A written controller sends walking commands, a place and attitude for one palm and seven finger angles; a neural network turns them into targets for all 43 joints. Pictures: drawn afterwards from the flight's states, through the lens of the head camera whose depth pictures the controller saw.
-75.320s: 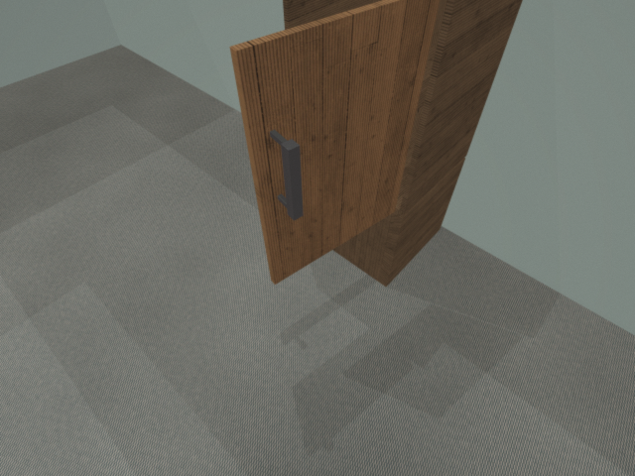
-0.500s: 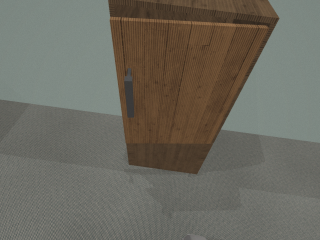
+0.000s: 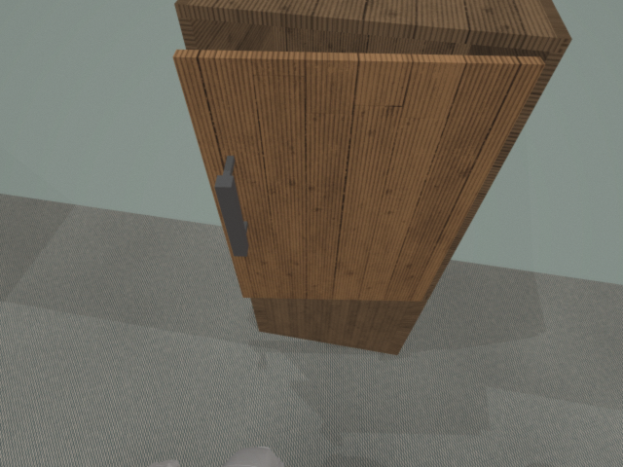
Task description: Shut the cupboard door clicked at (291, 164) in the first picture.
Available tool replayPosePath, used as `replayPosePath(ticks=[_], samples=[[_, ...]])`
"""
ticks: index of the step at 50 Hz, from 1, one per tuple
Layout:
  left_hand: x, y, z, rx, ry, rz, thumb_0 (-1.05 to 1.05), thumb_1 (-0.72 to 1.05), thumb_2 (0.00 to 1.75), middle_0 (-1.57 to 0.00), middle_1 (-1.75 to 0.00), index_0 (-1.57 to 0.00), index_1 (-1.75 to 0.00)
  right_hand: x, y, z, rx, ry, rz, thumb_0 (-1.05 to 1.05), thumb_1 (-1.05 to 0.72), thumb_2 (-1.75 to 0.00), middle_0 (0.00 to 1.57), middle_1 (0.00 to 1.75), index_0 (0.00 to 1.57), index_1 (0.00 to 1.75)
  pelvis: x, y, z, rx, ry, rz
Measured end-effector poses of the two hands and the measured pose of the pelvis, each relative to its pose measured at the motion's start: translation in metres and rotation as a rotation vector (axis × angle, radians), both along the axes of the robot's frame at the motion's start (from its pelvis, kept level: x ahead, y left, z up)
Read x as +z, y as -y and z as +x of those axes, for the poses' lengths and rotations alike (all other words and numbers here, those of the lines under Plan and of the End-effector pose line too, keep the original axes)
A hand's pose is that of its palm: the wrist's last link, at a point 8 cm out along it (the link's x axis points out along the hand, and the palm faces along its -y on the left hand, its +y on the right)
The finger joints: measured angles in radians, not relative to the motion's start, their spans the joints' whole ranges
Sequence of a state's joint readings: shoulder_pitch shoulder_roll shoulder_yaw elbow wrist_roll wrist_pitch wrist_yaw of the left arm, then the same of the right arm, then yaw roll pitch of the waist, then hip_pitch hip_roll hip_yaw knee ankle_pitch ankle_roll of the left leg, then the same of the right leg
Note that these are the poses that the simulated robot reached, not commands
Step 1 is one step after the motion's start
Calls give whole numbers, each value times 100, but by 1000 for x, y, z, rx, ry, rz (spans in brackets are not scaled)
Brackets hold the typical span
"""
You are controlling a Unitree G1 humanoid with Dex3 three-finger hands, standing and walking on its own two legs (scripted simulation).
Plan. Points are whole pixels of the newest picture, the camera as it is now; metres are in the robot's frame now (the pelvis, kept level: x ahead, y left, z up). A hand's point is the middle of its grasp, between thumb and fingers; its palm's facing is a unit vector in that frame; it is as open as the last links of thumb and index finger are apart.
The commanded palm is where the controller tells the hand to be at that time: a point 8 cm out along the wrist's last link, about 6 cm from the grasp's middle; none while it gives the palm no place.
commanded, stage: come to a stop and stand still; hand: left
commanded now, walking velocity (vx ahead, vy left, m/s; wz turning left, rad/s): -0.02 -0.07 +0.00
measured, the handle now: (235, 209) +0.47 +0.16 +0.02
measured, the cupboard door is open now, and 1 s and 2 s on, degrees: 9 9 9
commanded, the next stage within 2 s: look again from close up in 0.80 s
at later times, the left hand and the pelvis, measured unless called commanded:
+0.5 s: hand out of the picture -0.04 +0.23 -0.17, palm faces -0.01 -0.98 -0.21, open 7.4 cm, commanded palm none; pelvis -0.03 +0.05 +0.00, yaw -2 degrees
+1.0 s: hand out of the picture -0.06 +0.19 -0.18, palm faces -0.04 -0.98 -0.17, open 7.4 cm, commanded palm none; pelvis -0.05 +0.04 +0.00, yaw -1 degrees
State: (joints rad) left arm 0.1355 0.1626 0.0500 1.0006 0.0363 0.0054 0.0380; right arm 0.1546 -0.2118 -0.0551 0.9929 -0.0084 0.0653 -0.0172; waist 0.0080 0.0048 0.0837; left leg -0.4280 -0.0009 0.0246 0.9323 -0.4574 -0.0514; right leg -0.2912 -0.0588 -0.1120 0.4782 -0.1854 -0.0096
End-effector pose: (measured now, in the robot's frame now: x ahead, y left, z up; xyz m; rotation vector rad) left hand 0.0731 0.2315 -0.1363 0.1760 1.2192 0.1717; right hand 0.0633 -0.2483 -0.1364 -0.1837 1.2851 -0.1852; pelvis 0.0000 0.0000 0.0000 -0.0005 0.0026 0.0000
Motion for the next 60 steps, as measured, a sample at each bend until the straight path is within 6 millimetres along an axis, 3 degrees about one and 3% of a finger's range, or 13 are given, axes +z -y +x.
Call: replayPosePath(ticks=[3, 6, 11, 15, 21, 25, 36, 43, 49, 56, 60], samples=[[-8, -19, -15, 16, -20, -3, 0, 92, 90, -21, -30, -20, -30, 8, -11, 22, 31, 78, -22, 0, -91, -90, 20, 30, 20, 30, -3, -12, -4, 2, 4, -7], [-21, -39, -30, 38, -46, -14, 0, 91, 90, -20, -30, -20, -30, 12, -25, 30, 60, 134, -45, 0, -91, -90, 20, 30, 20, 30, -11, -26, -7, 4, 13, -20], [-18, -59, -57, 56, -111, -18, 0, 91, 90, -20, -29, -20, -30, 20, -51, 19, 88, 117, -42, 0, -91, -90, 20, 30, 20, 30, -2, -38, -13, -6, 18, -21], [-12, -64, -78, 57, -148, -18, 1, 91, 90, -20, -29, -19, -30, 18, -65, 5, 81, 88, -14, 0, -90, -90, 20, 30, 20, 30, 3, -44, -17, -10, 8, -22], [-11, -55, -104, 31, -194, -8, 1, 91, 90, -20, -29, -19, -30, 1, -73, -27, 13, 49, 43, 0, -90, -90, 20, 30, 20, 30, -1, -44, -25, -31, -1, 15], [-4, -42, -115, 5, -217, -23, 1, 91, 90, -20, -29, -19, -30, -2, -66, -53, -35, 26, 46, -1, -93, -90, 21, 30, 20, 30, 3, -46, -32, -34, 15, 2], [-11, -13, -118, -23, -191, -83, 0, 91, 90, -20, -29, -20, -30, 1, -58, -143, -96, -159, 33, 0, -91, -90, 20, 30, 20, 30, 6, -37, -44, -36, 33, 1], [-12, -8, -126, -20, -213, -87, 1, 91, 90, -20, -29, -20, -30, 2, -66, -175, -125, -231, 51, 0, -91, -90, 20, 30, 20, 30, 6, -32, -47, -35, 29, 0], [-12, -10, -130, -38, -204, -61, 1, 91, 90, -20, -29, -20, -30, -8, -73, -169, -100, -203, 86, 0, -91, -90, 20, 30, 20, 30, 0, -34, -49, -22, 17, -23], [-9, -28, -117, -29, -158, -11, 1, 91, 90, -20, -29, -20, -30, -22, -82, -128, -59, -95, 118, 0, -91, -90, 20, 30, 20, 30, -6, -40, -43, -21, 15, -10], [-5, -34, -106, -27, -130, 5, 1, 91, 90, -20, -29, -20, -30, -21, -74, -110, -39, -71, 97, 2, -93, -90, 20, 30, 20, 30, -6, -41, -37, -27, 17, 0]])
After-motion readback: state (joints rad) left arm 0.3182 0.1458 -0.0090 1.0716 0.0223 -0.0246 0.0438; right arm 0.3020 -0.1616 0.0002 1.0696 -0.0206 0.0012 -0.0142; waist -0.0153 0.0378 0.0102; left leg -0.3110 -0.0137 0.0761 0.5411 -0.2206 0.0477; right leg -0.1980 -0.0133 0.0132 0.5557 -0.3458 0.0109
